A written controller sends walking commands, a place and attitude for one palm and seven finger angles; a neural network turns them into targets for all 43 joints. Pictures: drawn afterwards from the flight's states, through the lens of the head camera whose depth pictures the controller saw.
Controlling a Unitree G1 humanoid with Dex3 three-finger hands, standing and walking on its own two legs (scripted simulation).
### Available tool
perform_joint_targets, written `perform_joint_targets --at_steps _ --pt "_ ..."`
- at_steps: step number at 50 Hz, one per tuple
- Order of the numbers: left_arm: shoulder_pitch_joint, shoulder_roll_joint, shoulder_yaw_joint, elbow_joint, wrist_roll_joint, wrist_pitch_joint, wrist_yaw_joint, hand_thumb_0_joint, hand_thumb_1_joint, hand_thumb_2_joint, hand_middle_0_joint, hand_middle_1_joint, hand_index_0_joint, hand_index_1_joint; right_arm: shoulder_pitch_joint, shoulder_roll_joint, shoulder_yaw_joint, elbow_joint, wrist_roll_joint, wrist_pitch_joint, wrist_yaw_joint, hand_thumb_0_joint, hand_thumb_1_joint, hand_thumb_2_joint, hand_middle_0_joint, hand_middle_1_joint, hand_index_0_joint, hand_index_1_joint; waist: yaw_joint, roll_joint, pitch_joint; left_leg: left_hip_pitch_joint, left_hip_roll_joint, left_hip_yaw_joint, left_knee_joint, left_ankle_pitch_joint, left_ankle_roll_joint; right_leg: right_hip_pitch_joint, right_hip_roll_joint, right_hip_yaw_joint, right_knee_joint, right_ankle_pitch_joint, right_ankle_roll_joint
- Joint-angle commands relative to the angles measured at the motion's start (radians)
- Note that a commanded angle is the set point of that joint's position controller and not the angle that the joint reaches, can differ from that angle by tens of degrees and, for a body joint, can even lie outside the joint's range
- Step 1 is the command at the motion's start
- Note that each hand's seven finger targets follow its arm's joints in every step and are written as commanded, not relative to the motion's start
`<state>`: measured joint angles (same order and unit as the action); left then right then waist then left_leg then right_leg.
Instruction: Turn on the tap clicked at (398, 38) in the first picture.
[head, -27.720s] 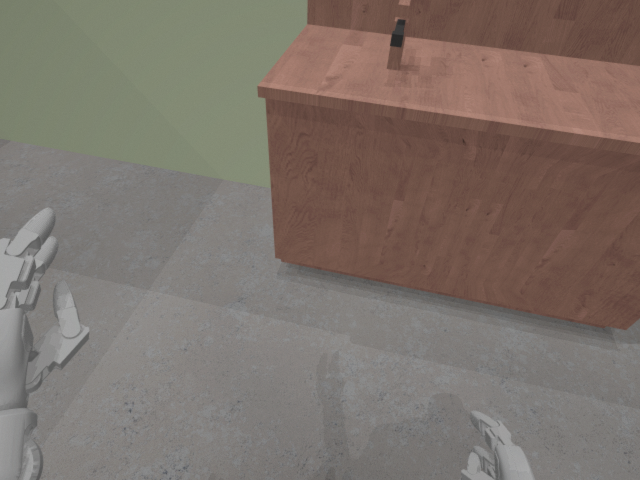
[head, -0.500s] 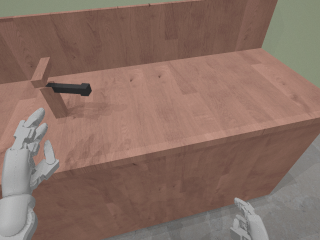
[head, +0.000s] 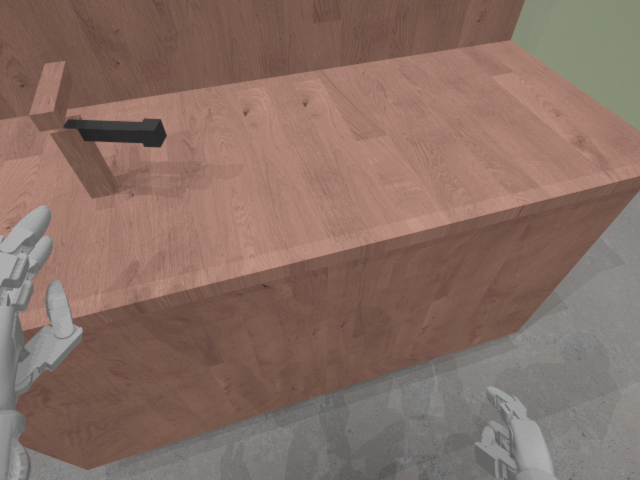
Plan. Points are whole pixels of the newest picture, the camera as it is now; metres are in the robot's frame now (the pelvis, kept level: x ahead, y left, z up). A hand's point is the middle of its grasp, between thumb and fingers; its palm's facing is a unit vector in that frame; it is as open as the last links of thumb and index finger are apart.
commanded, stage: step back with the hand held close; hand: left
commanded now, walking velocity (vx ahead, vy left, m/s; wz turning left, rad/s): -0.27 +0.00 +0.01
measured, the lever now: (152, 133) +0.52 +0.28 +0.15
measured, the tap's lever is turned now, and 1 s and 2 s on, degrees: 69 69 69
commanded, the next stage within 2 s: stop stepping back and stand still in 0.76 s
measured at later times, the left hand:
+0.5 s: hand (28, 412) +0.15 +0.25 +0.15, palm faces +0.41 -0.83 -0.38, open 7.5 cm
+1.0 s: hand out of the picture +0.01 +0.28 +0.16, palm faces +0.43 -0.85 -0.31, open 7.5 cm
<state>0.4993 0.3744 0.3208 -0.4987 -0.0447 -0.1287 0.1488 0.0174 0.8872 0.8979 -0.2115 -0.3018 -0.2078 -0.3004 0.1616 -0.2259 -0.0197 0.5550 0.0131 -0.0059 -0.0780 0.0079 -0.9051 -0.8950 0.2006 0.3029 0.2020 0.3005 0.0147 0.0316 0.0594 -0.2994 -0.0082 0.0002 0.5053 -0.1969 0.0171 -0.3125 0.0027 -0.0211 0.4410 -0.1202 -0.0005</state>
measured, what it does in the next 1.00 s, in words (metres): walks backwards: right foot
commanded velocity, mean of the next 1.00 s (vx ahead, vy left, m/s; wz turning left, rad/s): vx -0.25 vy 0.00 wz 0.00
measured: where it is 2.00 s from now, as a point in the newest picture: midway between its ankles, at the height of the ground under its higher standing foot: outside the picture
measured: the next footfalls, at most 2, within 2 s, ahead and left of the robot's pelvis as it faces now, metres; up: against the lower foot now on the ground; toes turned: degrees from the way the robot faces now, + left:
right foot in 0.42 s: -0.09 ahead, -0.10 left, +0.00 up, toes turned +4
left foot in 1.04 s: -0.17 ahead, +0.15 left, +0.00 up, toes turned +5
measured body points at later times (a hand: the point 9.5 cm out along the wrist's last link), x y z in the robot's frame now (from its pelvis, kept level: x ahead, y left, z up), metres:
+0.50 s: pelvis -0.08 +0.01 +0.00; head -0.03 +0.01 +0.44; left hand +0.12 +0.29 +0.17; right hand +0.12 -0.21 -0.10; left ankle +0.05 +0.11 -0.74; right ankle -0.13 -0.10 -0.74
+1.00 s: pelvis -0.19 +0.03 +0.00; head -0.18 +0.06 +0.45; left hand -0.02 +0.32 +0.18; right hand -0.01 -0.20 -0.08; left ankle -0.20 +0.13 -0.70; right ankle -0.16 -0.09 -0.74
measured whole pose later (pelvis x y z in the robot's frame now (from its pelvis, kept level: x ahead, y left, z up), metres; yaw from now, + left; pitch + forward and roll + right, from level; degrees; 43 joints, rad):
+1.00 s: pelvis -0.19 +0.03 +0.00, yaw +2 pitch +2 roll +0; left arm 0.50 0.36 0.30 -0.57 -0.04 -0.13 0.15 0.02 0.89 0.90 -0.21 -0.30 -0.21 -0.30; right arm 0.22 -0.18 0.00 0.63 0.00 -0.03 -0.07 0.01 -0.90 -0.89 0.20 0.30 0.20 0.30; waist 0.04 -0.07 -0.04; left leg -0.44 -0.01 0.03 0.88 -0.36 -0.03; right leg -0.31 0.01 0.03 0.50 -0.23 0.00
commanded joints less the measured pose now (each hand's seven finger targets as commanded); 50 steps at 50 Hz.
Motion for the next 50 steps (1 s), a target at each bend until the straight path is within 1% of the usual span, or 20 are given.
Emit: perform_joint_targets --at_steps 1,6,11,14,18,20,22,25,29,32,36,38,40,41,42,43,44,46,48,50 --pt "-0.033 0.151 0.115 -0.201 0.01 -0.077 0.034 0.0 0.9 0.9 -0.2 -0.3 -0.2 -0.3 -0.07 -0.114 -0.033 -0.157 0.003 -0.055 -0.014 0.0 -0.9 -0.9 0.2 0.3 0.2 0.3 -0.01 -0.032 -0.148 -0.049 0.061 -0.068 -0.069 -0.151 0.02 0.042 -0.095 0.097 -0.112 -0.159 -0.01" --pt "-0.07 0.155 0.111 -0.24 0.022 -0.09 0.052 0.0 0.9 0.9 -0.2 -0.3 -0.2 -0.3 -0.058 -0.122 -0.024 -0.151 0.004 -0.066 -0.018 0.0 -0.9 -0.9 0.2 0.3 0.2 0.3 -0.02 -0.005 -0.117 -0.061 0.074 -0.107 -0.058 -0.302 0.024 -0.079 -0.084 0.085 -0.113 -0.354 -0.011" --pt "-0.107 0.157 0.143 -0.27 0.045 -0.098 0.058 0.0 0.9 0.9 -0.2 -0.3 -0.2 -0.3 -0.078 -0.131 -0.029 -0.162 -0.005 -0.086 -0.032 0.0 -0.9 -0.9 0.2 0.3 0.2 0.3 -0.001 0.194 -0.157 -0.368 0.215 -0.303 -0.351 -0.509 0.089 0.262 0.056 0.023 0.281 -0.129 0.03" --pt "-0.086 0.164 0.158 -0.273 0.051 -0.096 0.048 0.0 0.9 0.9 -0.2 -0.3 -0.2 -0.3 -0.075 -0.117 -0.043 -0.155 -0.013 -0.109 -0.024 0.0 -0.9 -0.9 0.2 0.3 0.2 0.3 0.002 0.182 -0.198 -0.317 0.257 -0.328 -0.365 -0.485 0.121 0.23 0.071 0.054 0.428 -0.197 0.03" --pt "-0.018 0.1 0.098 -0.221 0.024 -0.075 0.038 0.0 0.9 0.9 -0.2 -0.3 -0.2 -0.3 -0.071 -0.096 -0.024 -0.102 -0.019 -0.127 -0.004 0.0 -0.9 -0.9 0.2 0.3 0.2 0.3 -0.005 0.124 -0.137 -0.094 0.221 -0.26 -0.268 -0.207 0.091 0.071 0.054 0.049 0.137 -0.279 0.003" --pt "-0.053 0.098 0.077 -0.228 0.015 -0.075 0.032 0.0 0.9 0.9 -0.2 -0.3 -0.2 -0.3 -0.086 -0.099 -0.015 -0.079 -0.025 -0.124 -0.001 0.0 -0.9 -0.9 0.2 0.3 0.2 0.3 -0.006 0.102 -0.134 0.002 0.191 -0.223 -0.168 0.023 0.061 0.038 0.026 0.084 -0.055 -0.131 -0.009" --pt "-0.145 0.134 0.072 -0.239 0.013 -0.081 0.026 0.0 0.9 0.9 -0.2 -0.3 -0.2 -0.3 -0.1 -0.096 -0.014 -0.058 -0.017 -0.111 0.001 0.0 -0.9 -0.9 0.2 0.3 0.2 0.3 -0.009 -0.004 -0.198 0.106 0.136 -0.102 -0.03 0.249 0.014 0.024 -0.059 0.149 -0.083 0.232 -0.019" --pt "-0.185 0.197 0.116 -0.277 0.011 -0.082 0.034 0.0 0.9 0.9 -0.2 -0.3 -0.2 -0.3 -0.096 -0.08 -0.041 -0.08 0.014 -0.096 -0.014 0.0 -0.9 -0.9 0.2 0.3 0.2 0.3 -0.007 -0.195 -0.393 0.191 0.065 0.049 0.1 0.375 -0.007 0.171 -0.118 0.114 0.01 0.826 0.082" --pt "-0.019 0.235 0.186 -0.282 -0.011 -0.088 0.019 0.0 0.9 0.9 -0.2 -0.3 -0.2 -0.3 -0.137 -0.064 -0.033 -0.128 0.016 -0.068 -0.006 0.0 -0.9 -0.9 0.2 0.3 0.2 0.3 0.004 -0.045 -0.29 0.141 0.057 0.015 0.105 0.184 -0.016 0.037 -0.144 0.133 -0.014 0.481 0.036" --pt "-0.001 0.205 0.161 -0.275 -0.026 -0.093 0.011 0.0 0.9 0.9 -0.2 -0.3 -0.2 -0.3 -0.134 -0.08 -0.024 -0.13 0.003 -0.056 -0.005 0.0 -0.9 -0.9 0.2 0.3 0.2 0.3 -0.01 0.096 -0.22 0.177 0.134 -0.087 -0.011 0.325 -0.001 -0.083 -0.033 0.095 0.0 0.129 0.029" --pt "-0.031 0.182 0.155 -0.235 -0.025 -0.09 0.017 0.0 0.9 0.9 -0.2 -0.3 -0.2 -0.3 -0.142 -0.109 -0.033 -0.123 -0.027 -0.071 -0.01 0.0 -0.9 -0.9 0.2 0.3 0.2 0.3 0.0 0.23 -0.167 -0.139 0.261 -0.278 -0.415 -0.314 0.041 0.117 0.108 0.05 0.228 -0.372 -0.014" --pt "-0.058 0.169 0.148 -0.231 -0.02 -0.082 0.022 0.0 0.9 0.9 -0.2 -0.3 -0.2 -0.3 -0.134 -0.111 -0.039 -0.115 -0.033 -0.076 -0.012 0.0 -0.9 -0.9 0.2 0.3 0.2 0.3 0.007 0.23 -0.184 -0.256 0.256 -0.236 -0.472 -0.412 0.023 0.232 0.132 0.018 0.292 -0.379 -0.035" --pt "-0.047 0.161 0.122 -0.228 -0.03 -0.073 0.025 0.0 0.9 0.9 -0.2 -0.3 -0.2 -0.3 -0.129 -0.097 -0.039 -0.113 -0.022 -0.083 -0.01 0.0 -0.9 -0.9 0.2 0.3 0.2 0.3 0.017 0.147 -0.224 -0.15 0.193 -0.134 -0.352 -0.301 -0.013 0.184 0.093 0.018 0.12 -0.359 -0.047" --pt "-0.059 0.156 0.099 -0.244 -0.027 -0.07 0.025 0.0 0.9 0.9 -0.2 -0.3 -0.2 -0.3 -0.118 -0.095 -0.042 -0.109 -0.009 -0.082 -0.008 0.0 -0.9 -0.9 0.2 0.3 0.2 0.3 0.013 0.043 -0.224 -0.034 0.105 -0.027 -0.136 -0.257 -0.053 0.038 0.015 0.066 -0.067 -0.365 -0.073" --pt "-0.071 0.171 0.089 -0.266 -0.017 -0.077 0.027 0.0 0.9 0.9 -0.2 -0.3 -0.2 -0.3 -0.096 -0.078 -0.046 -0.099 0.004 -0.082 -0.007 0.0 -0.9 -0.9 0.2 0.3 0.2 0.3 -0.006 -0.161 -0.222 0.153 -0.001 0.036 0.223 -0.162 -0.092 -0.25 -0.19 0.32 -0.293 -0.491 -0.129" --pt "-0.101 0.185 0.084 -0.305 0.0 -0.084 0.03 0.0 0.9 0.9 -0.2 -0.3 -0.2 -0.3 -0.103 -0.085 -0.05 -0.084 0.0 -0.083 -0.004 0.0 -0.9 -0.9 0.2 0.3 0.2 0.3 0.009 -0.248 -0.145 0.08 -0.063 0.005 0.527 -0.231 -0.095 -0.368 -0.356 0.484 -0.38 -0.39 -0.203" --pt "-0.149 0.212 0.117 -0.36 0.01 -0.089 0.036 0.0 0.9 0.9 -0.2 -0.3 -0.2 -0.3 -0.084 -0.099 -0.056 -0.074 -0.011 -0.087 0.003 0.0 -0.9 -0.9 0.2 0.3 0.2 0.3 0.004 -0.232 -0.165 -0.002 -0.059 -0.045 0.708 -0.27 -0.085 -0.358 -0.378 0.454 -0.333 -0.295 -0.241" --pt "-0.142 0.173 0.099 -0.284 0.007 -0.053 0.011 0.0 0.9 0.9 -0.2 -0.3 -0.2 -0.3 -0.071 -0.073 -0.023 -0.113 -0.007 -0.086 0.01 0.0 -0.9 -0.9 0.2 0.3 0.2 0.3 -0.026 -0.216 -0.128 -0.062 0.027 -0.037 0.636 -0.222 -0.05 -0.264 -0.272 0.259 -0.225 -0.245 -0.159" --pt "-0.201 0.177 0.115 -0.218 0.007 -0.047 0.021 0.0 0.9 0.9 -0.2 -0.3 -0.2 -0.3 -0.108 -0.08 -0.014 -0.101 -0.008 -0.083 -0.008 0.0 -0.9 -0.9 0.2 0.3 0.2 0.3 -0.023 -0.159 -0.12 -0.005 0.052 -0.002 0.309 -0.202 -0.032 -0.147 -0.204 0.171 -0.134 -0.132 -0.115" --pt "-0.224 0.147 0.1 -0.165 0.005 -0.046 0.034 0.0 0.9 0.9 -0.2 -0.3 -0.2 -0.3 -0.079 -0.104 -0.014 -0.074 -0.003 -0.102 -0.027 0.0 -0.9 -0.9 0.2 0.3 0.2 0.3 -0.032 0.073 -0.122 0.073 0.046 -0.018 -0.085 -0.121 -0.022 -0.056 -0.125 0.146 0.021 -0.105 -0.065"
